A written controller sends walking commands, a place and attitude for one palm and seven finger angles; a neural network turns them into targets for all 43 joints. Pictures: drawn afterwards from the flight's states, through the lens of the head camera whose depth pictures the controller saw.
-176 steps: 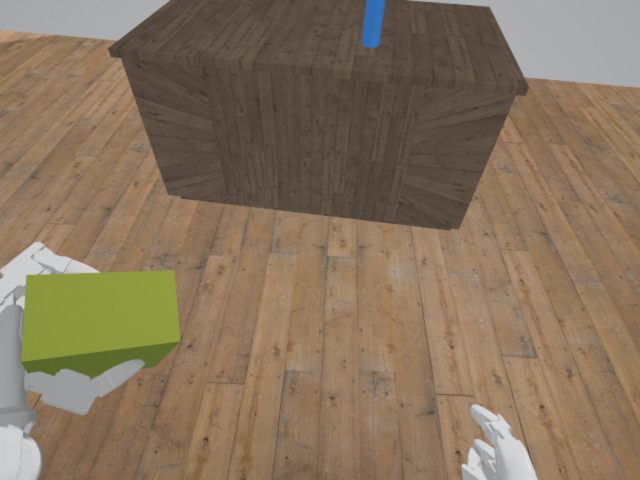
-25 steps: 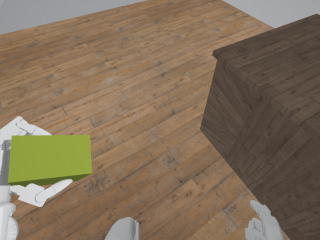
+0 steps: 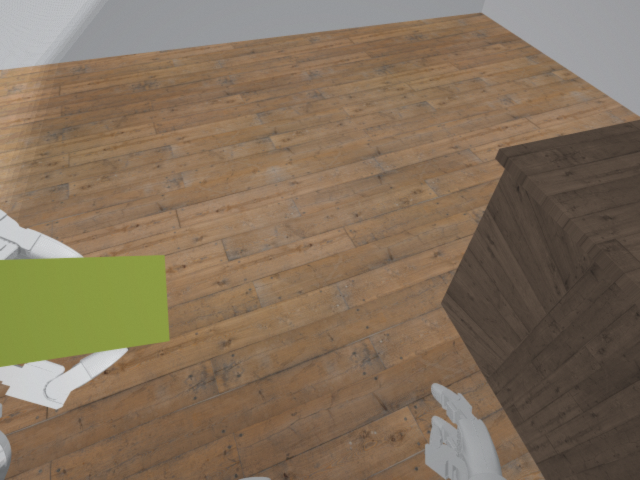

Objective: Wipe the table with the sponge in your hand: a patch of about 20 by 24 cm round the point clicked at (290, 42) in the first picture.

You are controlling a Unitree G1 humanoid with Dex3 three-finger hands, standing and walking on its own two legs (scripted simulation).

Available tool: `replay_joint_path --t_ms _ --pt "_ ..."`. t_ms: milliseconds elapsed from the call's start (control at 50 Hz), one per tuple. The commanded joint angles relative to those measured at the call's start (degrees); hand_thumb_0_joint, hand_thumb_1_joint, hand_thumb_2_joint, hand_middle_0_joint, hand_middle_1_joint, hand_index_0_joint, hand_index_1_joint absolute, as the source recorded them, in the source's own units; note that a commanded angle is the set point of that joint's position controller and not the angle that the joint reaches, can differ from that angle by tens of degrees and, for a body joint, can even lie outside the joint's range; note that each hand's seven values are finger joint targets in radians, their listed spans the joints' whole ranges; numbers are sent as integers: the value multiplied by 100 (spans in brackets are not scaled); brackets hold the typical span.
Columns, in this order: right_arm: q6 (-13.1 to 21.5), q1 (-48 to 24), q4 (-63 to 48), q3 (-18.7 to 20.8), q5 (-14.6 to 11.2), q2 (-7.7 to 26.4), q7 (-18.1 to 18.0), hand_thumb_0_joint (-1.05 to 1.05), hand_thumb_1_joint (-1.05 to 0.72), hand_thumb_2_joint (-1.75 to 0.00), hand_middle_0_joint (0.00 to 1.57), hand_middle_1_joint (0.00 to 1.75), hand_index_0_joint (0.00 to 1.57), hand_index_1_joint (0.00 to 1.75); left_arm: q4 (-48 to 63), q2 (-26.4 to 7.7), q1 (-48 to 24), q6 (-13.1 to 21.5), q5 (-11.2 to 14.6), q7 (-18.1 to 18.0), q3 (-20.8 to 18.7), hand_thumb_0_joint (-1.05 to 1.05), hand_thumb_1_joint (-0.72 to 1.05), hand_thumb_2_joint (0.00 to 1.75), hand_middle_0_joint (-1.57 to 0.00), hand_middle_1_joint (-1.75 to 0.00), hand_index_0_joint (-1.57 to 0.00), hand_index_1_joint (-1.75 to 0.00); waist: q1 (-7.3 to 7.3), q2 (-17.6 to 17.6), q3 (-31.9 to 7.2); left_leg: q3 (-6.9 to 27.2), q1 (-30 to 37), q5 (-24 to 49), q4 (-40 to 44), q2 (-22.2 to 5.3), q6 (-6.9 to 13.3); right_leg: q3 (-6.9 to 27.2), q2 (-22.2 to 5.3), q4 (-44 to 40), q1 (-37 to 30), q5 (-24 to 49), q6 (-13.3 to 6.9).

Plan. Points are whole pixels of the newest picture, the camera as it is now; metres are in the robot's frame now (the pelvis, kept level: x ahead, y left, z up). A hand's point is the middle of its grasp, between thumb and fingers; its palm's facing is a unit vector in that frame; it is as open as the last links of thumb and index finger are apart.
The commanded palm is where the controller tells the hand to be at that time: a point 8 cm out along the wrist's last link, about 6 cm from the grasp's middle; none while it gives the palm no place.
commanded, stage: turn to face it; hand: left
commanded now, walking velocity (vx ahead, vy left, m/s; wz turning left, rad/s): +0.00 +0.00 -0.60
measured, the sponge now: (101, 308) +0.20 +0.22 +0.19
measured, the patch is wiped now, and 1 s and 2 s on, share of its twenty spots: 0.00 0.00 0.00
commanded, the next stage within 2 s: none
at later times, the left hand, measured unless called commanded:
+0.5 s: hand (216, 284) +0.24 +0.13 +0.19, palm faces +0.14 -0.85 -0.50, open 10.4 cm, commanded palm +0.19 +0.19 +0.18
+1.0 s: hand (412, 384) +0.18 -0.04 +0.17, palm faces -0.18 -0.79 -0.59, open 10.4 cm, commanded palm +0.16 +0.04 +0.18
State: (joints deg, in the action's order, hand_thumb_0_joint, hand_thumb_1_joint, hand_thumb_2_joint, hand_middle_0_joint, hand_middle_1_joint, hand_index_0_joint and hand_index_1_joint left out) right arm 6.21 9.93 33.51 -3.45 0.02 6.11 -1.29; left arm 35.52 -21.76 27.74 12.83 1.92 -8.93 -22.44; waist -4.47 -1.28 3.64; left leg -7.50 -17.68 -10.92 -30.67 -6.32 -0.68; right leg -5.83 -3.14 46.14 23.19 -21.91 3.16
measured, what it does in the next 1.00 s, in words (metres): walks backwards, turning right: right foot, then left foot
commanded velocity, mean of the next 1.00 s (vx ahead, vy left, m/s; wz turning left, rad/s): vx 0.00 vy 0.00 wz -0.60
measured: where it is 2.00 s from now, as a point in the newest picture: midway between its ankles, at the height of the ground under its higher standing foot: outside the picture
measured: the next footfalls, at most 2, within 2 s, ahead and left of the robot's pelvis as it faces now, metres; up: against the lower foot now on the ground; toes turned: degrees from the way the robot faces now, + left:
right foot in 0.08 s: +0.06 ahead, -0.12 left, +0.00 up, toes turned -8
left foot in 0.48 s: +0.02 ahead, +0.09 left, +0.00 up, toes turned -11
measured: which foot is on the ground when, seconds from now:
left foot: down 0.00-0.08, up 0.10-0.46, down 0.48-0.78, up 0.80-1.00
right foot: up 0.00-0.06, down 0.08-0.50, up 0.52-0.74, down 0.76-1.00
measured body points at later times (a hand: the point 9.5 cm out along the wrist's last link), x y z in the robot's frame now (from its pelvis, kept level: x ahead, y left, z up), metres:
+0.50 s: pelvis -0.04 -0.04 +0.00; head +0.00 -0.04 +0.44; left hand +0.22 +0.18 +0.22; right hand +0.05 -0.35 -0.08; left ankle -0.02 +0.10 -0.74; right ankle +0.02 -0.11 -0.73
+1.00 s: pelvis -0.13 -0.10 +0.00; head -0.09 -0.17 +0.44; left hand +0.18 +0.00 +0.20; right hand -0.12 -0.40 -0.12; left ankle -0.08 +0.06 -0.65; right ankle -0.09 -0.16 -0.73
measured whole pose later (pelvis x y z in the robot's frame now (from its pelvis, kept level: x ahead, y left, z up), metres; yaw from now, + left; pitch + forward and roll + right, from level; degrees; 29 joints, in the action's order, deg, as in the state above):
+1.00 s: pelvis -0.13 -0.10 +0.00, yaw -34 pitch +1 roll +3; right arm -2.8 7.0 31.6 1.2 -0.3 13.7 -0.5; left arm 32.0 -24.5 31.9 12.0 3.4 -7.6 -23.9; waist 1.3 -1.4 8.3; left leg -0.8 -27.8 -24.0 -65.6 -2.7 -6.1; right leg -0.2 5.3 29.2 21.4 -8.7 -7.5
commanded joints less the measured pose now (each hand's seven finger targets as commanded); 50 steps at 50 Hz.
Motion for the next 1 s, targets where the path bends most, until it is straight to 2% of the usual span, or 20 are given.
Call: replay_joint_path --t_ms 0,20,40,60,80,140,200,320,400,440,480,520,580,700,740,760,780,820,860,980 --pt "276 -188 -657 561 -71 1156 -146 0 -90 -90 20 30 20 30 -305 -475 -1074 41 -36 -18 -167 0 10 130 -120 -160 -120 -160 338 -698 -662 253 -116 -916 622 -1275 322 -207 259 -1156 -871 242 75" --pt "262 -170 -657 556 -73 1153 -143 0 -90 -90 20 30 20 30 -437 -472 -1340 11 -69 13 -66 0 10 130 -120 -160 -120 -160 350 -384 -599 100 -222 -1076 142 -1091 197 -74 188 -1640 -987 586 22" --pt "245 -140 -657 550 -82 1068 -139 0 -90 -90 20 30 20 30 -476 -596 -1577 9 -110 28 -28 0 10 130 -120 -160 -120 -160 404 444 -502 -62 -125 -1320 -753 -683 21 685 -244 -2340 -706 1159 -220" --pt "214 -174 -756 506 -63 934 -158 0 -90 -90 20 30 20 30 -484 -753 -1662 -36 -145 12 -3 0 10 130 -120 -160 -120 -160 430 1740 -557 -113 -793 -1984 -1824 20 -192 2368 -1155 -2686 -854 2554 -712" --pt "256 -509 -810 439 -31 958 -175 0 -90 -90 20 30 20 30 -334 -872 -1896 -73 -79 -5 -47 0 10 130 -120 -160 -120 -160 317 1937 -480 316 -1193 -2469 -2758 301 -288 3002 -1689 -2837 -858 3652 -1088" --pt "98 -557 -832 437 -47 953 -142 0 -90 -90 20 30 20 30 273 -931 -1503 21 -7 -15 -181 0 10 130 -120 -160 -120 -160 325 1122 -844 756 -1372 -1572 -3832 226 -424 2602 -1331 -2475 -1287 3654 -1210" --pt "-95 -645 -915 407 -27 965 -114 0 -90 -90 20 30 20 30 1101 -1190 -915 240 64 -78 -574 0 10 130 -120 -160 -120 -160 300 432 -1239 632 -1111 -1423 -3008 305 -403 2043 -1114 -2340 -1593 3676 -1221" --pt "-283 -551 -1148 580 -38 1058 5 0 -90 -90 20 30 20 30 959 -1245 434 348 169 -103 -1146 0 10 130 -120 -160 -120 -160 160 616 -1683 518 -803 -1530 -1100 413 -353 2689 -1014 -2311 -2123 3392 -1370" --pt "-456 -266 -1162 603 -145 1186 36 0 -90 -90 20 30 20 30 595 -1004 404 239 152 -25 -929 0 10 130 -120 -160 -120 -160 360 522 -1705 510 311 -783 311 291 -250 2653 -735 -2192 -1487 2734 -993" --pt "-495 -207 -1194 667 -152 1345 -21 0 -90 -90 20 30 20 30 722 -991 136 242 134 -1 -794 0 10 130 -120 -160 -120 -160 411 63 -1513 838 1201 -264 1026 -316 6 2313 -187 -1659 -500 1666 -650" --pt "-475 -263 -1279 722 -147 1412 -73 0 -90 -90 20 30 20 30 770 -1045 79 274 32 41 -783 0 10 130 -120 -160 -120 -160 273 -1242 -1150 1753 1464 1609 1103 -1765 687 1189 592 192 749 -611 -230" --pt "-436 -366 -1155 630 -31 1262 -72 0 -90 -90 20 30 20 30 586 -925 -109 207 -75 47 -589 0 10 130 -120 -160 -120 -160 289 -1252 -647 1443 465 1522 1194 -1995 914 810 345 1596 740 -565 -98" --pt "-299 -207 -1074 678 -95 1385 -34 0 -90 -90 20 30 20 30 991 -725 -935 159 -126 66 -105 0 10 130 -120 -160 -120 -160 336 -1282 -307 299 526 1774 948 -1537 529 351 192 777 512 -251 17" --pt "-70 -76 -1036 633 -72 1381 30 0 -90 -90 20 30 20 30 529 -938 -1201 50 -115 17 -258 0 10 130 -120 -160 -120 -160 349 -1227 -378 -62 361 1204 143 -1386 162 -242 377 -1152 -880 312 33" --pt "-79 -11 -1018 636 -113 1244 77 0 -90 -90 20 30 20 30 420 -1136 -1085 100 -108 18 -511 0 10 130 -120 -160 -120 -160 324 -177 -705 -348 140 371 -1354 -909 -125 439 -138 -2049 -1518 1739 -278" --pt "-103 -58 -1120 611 -100 1074 67 0 -90 -90 20 30 20 30 263 -1370 -702 124 -117 -31 -758 0 10 130 -120 -160 -120 -160 287 1240 -935 -316 -916 -1689 -2597 -118 -364 2152 -1049 -2159 -2161 4133 -887" --pt "-150 -335 -1207 613 -112 1082 56 0 -90 -90 20 30 20 30 319 -1409 -532 66 64 -61 -980 0 10 130 -120 -160 -120 -160 209 1888 -1144 350 -1283 -2513 -3546 193 -443 3213 -1569 -2493 -1854 4406 -1135" --pt "-331 -453 -1181 574 -75 937 69 0 -90 -90 20 30 20 30 451 -1434 233 97 180 -9 -1197 0 10 130 -120 -160 -120 -160 252 1113 -1027 999 -1411 -1863 -4151 29 -456 3084 -1335 -2514 -1658 3253 -1132" --pt "-547 -534 -1068 426 -46 847 144 0 -90 -90 20 30 20 30 550 -1230 555 191 227 -11 -1205 0 10 130 -120 -160 -120 -160 302 434 -1556 964 -1762 -1465 -3949 68 -538 2421 -1037 -2087 -2417 3704 -1204" --pt "-691 -613 -1017 652 -60 1153 34 0 -90 -90 20 30 20 30 717 -1206 501 254 270 -111 -1093 0 10 130 -120 -160 -120 -160 307 450 -1598 941 -1419 -1318 -3184 285 -482 2671 -846 -2609 -2243 3207 -831"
